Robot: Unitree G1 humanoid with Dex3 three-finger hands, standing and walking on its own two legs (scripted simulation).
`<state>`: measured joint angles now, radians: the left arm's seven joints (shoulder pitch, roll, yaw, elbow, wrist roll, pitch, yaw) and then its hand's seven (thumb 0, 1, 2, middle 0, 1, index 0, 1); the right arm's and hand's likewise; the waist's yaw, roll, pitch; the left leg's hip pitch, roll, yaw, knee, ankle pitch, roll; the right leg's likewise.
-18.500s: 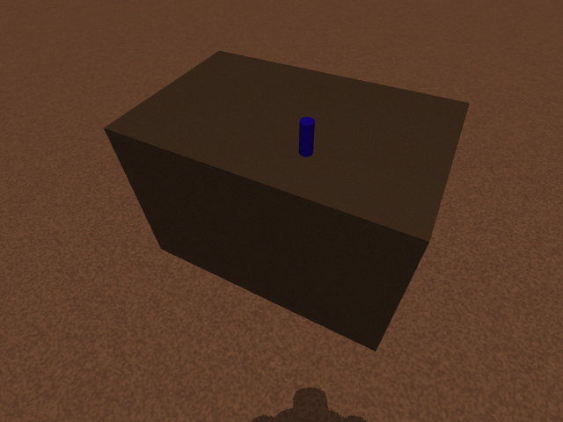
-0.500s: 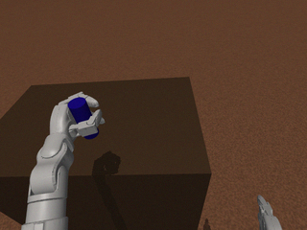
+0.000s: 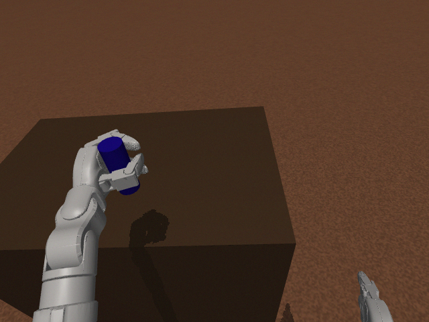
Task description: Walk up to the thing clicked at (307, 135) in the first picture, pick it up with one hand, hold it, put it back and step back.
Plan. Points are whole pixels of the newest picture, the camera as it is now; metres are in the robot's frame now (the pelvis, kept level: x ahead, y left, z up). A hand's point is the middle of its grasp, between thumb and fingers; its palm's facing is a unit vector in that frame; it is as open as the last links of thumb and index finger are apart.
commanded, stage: hold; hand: left
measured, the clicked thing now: (120, 167) +0.35 +0.18 +0.17
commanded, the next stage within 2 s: crouch in 0.50 s
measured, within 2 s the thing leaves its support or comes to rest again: neither
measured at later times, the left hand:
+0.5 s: hand (130, 169) +0.34 +0.16 +0.18, palm faces +0.11 -0.99 +0.02, open 4.9 cm
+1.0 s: hand (139, 173) +0.38 +0.17 +0.12, palm faces +0.13 -0.99 +0.02, open 5.0 cm
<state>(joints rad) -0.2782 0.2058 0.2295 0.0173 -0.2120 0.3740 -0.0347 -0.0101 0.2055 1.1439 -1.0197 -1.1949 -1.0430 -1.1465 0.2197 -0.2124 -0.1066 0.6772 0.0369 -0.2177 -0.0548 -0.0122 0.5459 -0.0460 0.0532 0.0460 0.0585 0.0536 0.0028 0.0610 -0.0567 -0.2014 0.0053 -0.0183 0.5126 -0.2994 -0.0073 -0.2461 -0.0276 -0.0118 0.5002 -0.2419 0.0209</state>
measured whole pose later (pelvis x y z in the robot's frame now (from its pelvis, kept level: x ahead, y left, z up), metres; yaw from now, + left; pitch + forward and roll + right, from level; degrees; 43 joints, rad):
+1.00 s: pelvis -0.02 -0.01 +0.00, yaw +0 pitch +2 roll +0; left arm -0.46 0.27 0.27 0.45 -0.17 0.13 -0.04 -0.01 0.21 1.15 -1.02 -1.18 -1.03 -1.14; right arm 0.19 -0.20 -0.07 0.67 0.03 -0.25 -0.05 -0.01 0.58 -0.04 0.06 0.05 0.06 0.05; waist -0.05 0.01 -0.02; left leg -0.31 0.01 -0.02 0.56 -0.29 -0.02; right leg -0.36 -0.02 -0.01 0.55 -0.23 0.01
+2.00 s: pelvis -0.01 +0.00 -0.05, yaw -2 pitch +18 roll -2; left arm -0.87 0.49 0.42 1.10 -0.10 -0.28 -0.10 -0.01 0.20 1.17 -1.03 -1.16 -1.03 -1.14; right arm 0.32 -0.23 -0.02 0.20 -0.01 -0.08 0.00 -0.01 0.55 -0.05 0.06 0.05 0.06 0.05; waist -0.18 0.01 -0.11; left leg -0.82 0.04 -0.02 0.97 -0.46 -0.01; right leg -0.85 0.01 0.00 0.89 -0.36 0.02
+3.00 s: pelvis -0.03 +0.01 -0.10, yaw -3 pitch +26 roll -4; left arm -0.94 0.61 0.48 1.23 -0.03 -0.40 -0.10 -0.01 0.19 1.18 -1.04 -1.16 -1.04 -1.15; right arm 0.34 -0.25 0.00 0.00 -0.05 -0.03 0.04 -0.01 0.53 -0.05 0.06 0.05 0.06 0.05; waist -0.28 0.00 -0.14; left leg -1.12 0.04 -0.04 1.21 -0.54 0.00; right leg -1.14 0.02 -0.02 1.10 -0.41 0.02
